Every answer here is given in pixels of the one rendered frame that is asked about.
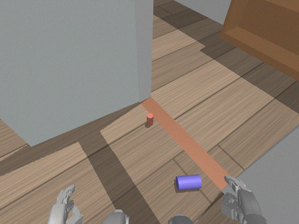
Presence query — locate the right robot hand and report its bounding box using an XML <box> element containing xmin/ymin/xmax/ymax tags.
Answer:
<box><xmin>221</xmin><ymin>175</ymin><xmax>262</xmax><ymax>224</ymax></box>

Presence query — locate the bookshelf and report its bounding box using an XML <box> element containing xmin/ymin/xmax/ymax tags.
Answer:
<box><xmin>219</xmin><ymin>0</ymin><xmax>299</xmax><ymax>81</ymax></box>

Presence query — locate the right robot arm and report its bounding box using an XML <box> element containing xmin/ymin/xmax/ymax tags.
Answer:
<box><xmin>242</xmin><ymin>213</ymin><xmax>269</xmax><ymax>224</ymax></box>

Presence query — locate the left robot hand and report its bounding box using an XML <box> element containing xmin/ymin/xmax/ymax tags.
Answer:
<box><xmin>47</xmin><ymin>184</ymin><xmax>83</xmax><ymax>224</ymax></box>

